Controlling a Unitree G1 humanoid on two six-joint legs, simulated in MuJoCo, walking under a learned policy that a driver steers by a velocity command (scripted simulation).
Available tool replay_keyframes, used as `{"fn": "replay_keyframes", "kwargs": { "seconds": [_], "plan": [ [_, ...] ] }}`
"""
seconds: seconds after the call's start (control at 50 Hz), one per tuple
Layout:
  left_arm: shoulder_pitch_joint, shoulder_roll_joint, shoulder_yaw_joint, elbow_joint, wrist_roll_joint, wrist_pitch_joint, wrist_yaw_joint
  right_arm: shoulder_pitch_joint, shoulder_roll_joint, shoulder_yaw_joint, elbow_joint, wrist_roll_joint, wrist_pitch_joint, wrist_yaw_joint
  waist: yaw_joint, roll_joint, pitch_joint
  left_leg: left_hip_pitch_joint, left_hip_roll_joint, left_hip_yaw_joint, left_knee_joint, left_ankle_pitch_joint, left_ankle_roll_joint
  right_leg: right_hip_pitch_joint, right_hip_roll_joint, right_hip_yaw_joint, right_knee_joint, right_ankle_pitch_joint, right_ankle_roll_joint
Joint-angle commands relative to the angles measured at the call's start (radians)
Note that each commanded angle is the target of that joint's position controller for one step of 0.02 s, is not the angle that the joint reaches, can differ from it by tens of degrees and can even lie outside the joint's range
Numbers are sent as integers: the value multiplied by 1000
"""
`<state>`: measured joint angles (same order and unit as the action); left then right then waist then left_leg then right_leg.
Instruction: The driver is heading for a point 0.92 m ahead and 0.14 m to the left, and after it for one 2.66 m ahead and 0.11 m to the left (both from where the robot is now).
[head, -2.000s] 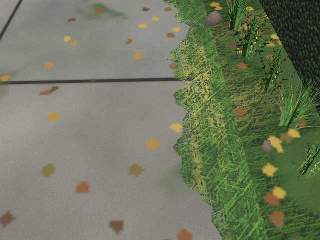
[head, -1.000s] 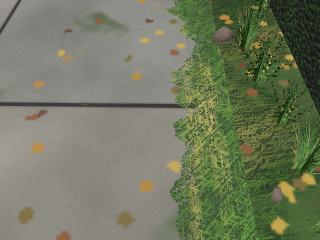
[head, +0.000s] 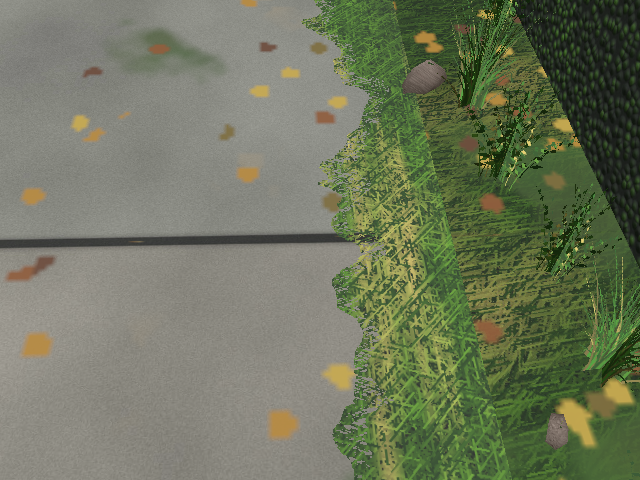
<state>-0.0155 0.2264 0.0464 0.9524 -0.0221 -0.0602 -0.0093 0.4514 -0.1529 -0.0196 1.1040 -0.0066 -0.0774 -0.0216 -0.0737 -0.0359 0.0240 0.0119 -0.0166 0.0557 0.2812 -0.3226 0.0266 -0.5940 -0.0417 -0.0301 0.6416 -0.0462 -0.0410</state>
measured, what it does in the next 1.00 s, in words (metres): walks ahead: right foot, then left foot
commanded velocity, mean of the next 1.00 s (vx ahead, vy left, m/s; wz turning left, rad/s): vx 0.16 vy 0.00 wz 0.00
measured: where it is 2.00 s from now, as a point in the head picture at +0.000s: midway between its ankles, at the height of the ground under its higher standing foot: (299, 334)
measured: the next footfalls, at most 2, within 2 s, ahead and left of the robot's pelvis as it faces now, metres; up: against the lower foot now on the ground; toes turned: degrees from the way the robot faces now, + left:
right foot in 0.08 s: +0.22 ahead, -0.12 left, +0.00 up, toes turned -4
left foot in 0.36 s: +0.14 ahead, +0.12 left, +0.00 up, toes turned +1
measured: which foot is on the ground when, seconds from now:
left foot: down 0.00-0.10, up 0.12-0.34, down 0.36-0.82, up 0.84-1.00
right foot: up 0.00-0.06, down 0.08-1.00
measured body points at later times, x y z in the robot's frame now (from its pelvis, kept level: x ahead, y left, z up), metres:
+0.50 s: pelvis +0.10 -0.01 -0.01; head +0.11 +0.01 +0.44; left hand +0.18 +0.23 -0.16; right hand +0.13 -0.26 -0.15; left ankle +0.10 +0.12 -0.74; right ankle +0.16 -0.11 -0.74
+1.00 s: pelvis +0.26 -0.04 +0.01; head +0.26 -0.05 +0.46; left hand +0.22 +0.21 -0.14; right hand +0.37 -0.30 -0.13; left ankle +0.28 +0.12 -0.65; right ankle +0.20 -0.12 -0.74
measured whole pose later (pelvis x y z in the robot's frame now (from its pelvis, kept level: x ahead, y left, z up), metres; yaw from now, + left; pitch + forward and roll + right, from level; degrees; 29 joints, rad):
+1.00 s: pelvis +0.26 -0.04 +0.01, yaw +0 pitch +1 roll +0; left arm 0.39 0.19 0.03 1.10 0.00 -0.10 -0.01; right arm 0.17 -0.24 -0.08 0.98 0.03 -0.10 0.00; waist 0.04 0.02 -0.02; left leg -0.60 0.09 0.01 1.10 -0.21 0.06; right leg -0.08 0.03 -0.06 0.31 -0.26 -0.05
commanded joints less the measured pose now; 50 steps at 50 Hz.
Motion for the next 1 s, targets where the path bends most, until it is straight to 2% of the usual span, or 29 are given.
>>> {"fn": "replay_keyframes", "kwargs": {
  "seconds": [0.02,0.06,0.08,0.1,0.12,0.16,0.2,0.22,0.26,0.32,0.34,0.38,0.4,0.44,0.54,0.58,0.64,0.66,0.7,0.74,0.78,0.8,0.82,0.84,0.86,0.9,0.92,0.94,1.0],
  "plan": [
    [-15,64,7,-45,6,-4,-5,-2,-176,-34,-25,12,-2,-7,66,177,6,-65,222,-88,50,803,99,158,39,-11,-74,25,-32],
    [115,116,31,0,22,-12,-2,-32,-176,-37,-31,16,0,-5,137,141,-59,-39,179,-78,205,859,65,331,73,-28,-207,154,-75],
    [210,176,48,24,32,-15,4,-10,-171,-36,-37,2,-5,-2,156,77,-144,-136,128,-50,350,701,25,539,-21,56,-163,522,-109],
    [299,204,49,40,55,-7,11,117,-85,-13,-20,-9,-8,1,121,-83,-315,-405,33,-17,644,222,-36,883,-253,289,-82,830,-267],
    [328,128,23,57,39,1,5,130,-64,-6,-5,6,-3,5,130,-184,-438,-423,-22,-94,860,-349,-69,877,-367,475,-187,806,-362],
    [130,94,6,13,19,2,1,-14,-120,-28,-44,33,17,-3,91,-65,-218,-500,53,-127,944,-324,-73,586,-283,355,-282,340,-272],
    [31,62,-10,1,35,0,6,-66,-119,-43,-57,12,51,-28,43,-8,-96,-421,100,-117,807,-234,-73,319,-208,243,-379,74,-199],
    [7,89,-2,5,44,7,9,-45,-87,-36,-58,11,62,-36,20,-62,-69,-358,100,-103,701,-214,-76,230,-186,214,-397,-5,-193],
    [31,87,-1,11,54,14,20,-51,-79,-35,-54,6,67,-47,23,-79,-76,-291,81,-75,549,-179,-74,201,-147,173,-400,-28,-189],
    [35,95,-1,11,28,25,31,-45,-84,-36,-35,3,78,-39,3,-60,-111,-149,57,-37,316,87,-50,169,-129,162,-402,-275,-153],
    [51,85,-3,20,17,29,32,-59,-92,-38,-36,-8,85,-33,4,-53,-92,-111,50,-30,270,123,-36,136,-112,156,-411,-405,-118],
    [101,74,-7,44,21,33,30,-100,-134,-38,-69,-25,93,-32,31,-7,1,-143,119,-103,147,58,10,93,-65,135,-389,-541,-29],
    [133,76,0,41,21,40,37,-129,-194,-52,-61,-9,89,-33,79,110,52,-325,109,-107,118,-153,34,195,1,55,-364,-450,-3],
    [149,76,0,52,30,38,46,-174,-142,-44,-60,-6,64,-31,88,153,65,-420,98,-109,54,-193,12,331,12,41,-279,-306,1],
    [186,60,-3,82,27,33,42,-159,-124,-44,-49,4,31,-21,83,90,-5,-312,88,-97,100,58,0,371,9,30,-221,-118,-19],
    [197,64,0,95,15,35,41,-116,-149,-54,-35,13,37,-22,69,97,-26,-288,81,-102,95,-128,34,351,47,-13,-163,-307,-25],
    [144,53,3,71,5,16,32,-46,-202,-74,-41,31,28,-22,30,154,63,-237,224,-318,-16,-418,144,137,72,-51,-5,-441,-34],
    [126,39,1,59,-1,1,24,-33,-225,-81,-38,36,17,-21,26,194,100,-198,303,-422,-56,-417,186,61,62,-47,59,-381,-45],
    [110,38,2,44,-5,-25,10,-41,-209,-80,-43,31,-5,-17,36,189,121,-150,364,-476,-43,-245,209,-10,14,-3,119,-379,-71],
    [148,43,6,50,-12,-39,1,-89,-201,-77,-60,37,-13,-7,75,168,96,-158,327,-381,0,-94,171,83,11,-18,5,-374,-83],
    [313,63,27,122,-10,-38,2,-164,-205,-77,-85,41,-6,2,155,142,39,-347,217,-227,86,23,108,449,70,-63,-119,-212,-74],
    [440,113,48,155,-5,-34,6,-217,-192,-72,-110,36,-9,3,212,54,8,-460,144,-124,280,165,60,602,-5,67,-185,-237,-103],
    [569,231,78,173,-10,-32,9,-218,-114,-54,-147,30,-22,1,235,-241,-45,-677,4,34,648,72,-20,783,-226,464,-365,-319,-222],
    [602,197,58,178,9,-43,1,-244,-116,-53,-164,35,-37,0,235,-254,-68,-814,-23,-78,889,-217,-13,814,-352,747,-462,-336,-304],
    [511,137,34,153,15,-53,4,-250,-140,-60,-166,54,-47,8,180,-136,-4,-908,50,-137,1014,-173,23,784,-352,662,-431,-338,-276],
    [398,96,14,110,16,-59,-7,-254,-145,-64,-156,49,-54,16,127,-14,34,-904,124,-122,973,20,61,690,-269,432,-444,-223,-199],
    [376,75,3,100,19,-56,-10,-261,-157,-74,-156,37,-48,14,110,5,40,-863,146,-110,915,86,65,649,-227,341,-460,-118,-165],
    [387,76,0,104,22,-50,-9,-256,-142,-73,-156,35,-42,17,101,-33,36,-813,156,-99,870,114,55,609,-213,286,-468,-30,-158],
    [433,94,-2,111,25,-39,10,-327,-113,-67,-184,28,-25,24,103,-16,52,-804,147,-56,722,188,13,581,-177,183,-498,100,-158]
  ]
}}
